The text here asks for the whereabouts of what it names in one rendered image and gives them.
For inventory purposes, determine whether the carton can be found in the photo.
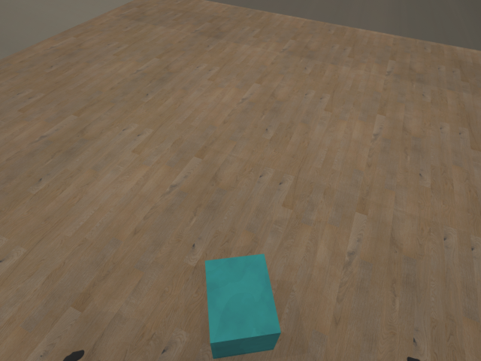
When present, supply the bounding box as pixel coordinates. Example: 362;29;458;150
205;254;281;359

